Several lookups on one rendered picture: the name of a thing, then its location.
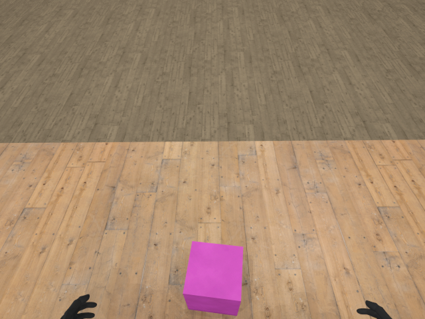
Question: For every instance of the right robot hand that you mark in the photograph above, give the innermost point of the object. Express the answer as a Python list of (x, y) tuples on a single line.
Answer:
[(375, 311)]

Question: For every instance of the left robot hand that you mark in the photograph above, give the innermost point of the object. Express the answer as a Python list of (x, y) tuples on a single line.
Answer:
[(78, 305)]

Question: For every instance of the carton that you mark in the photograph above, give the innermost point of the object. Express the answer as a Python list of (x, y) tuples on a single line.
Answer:
[(213, 280)]

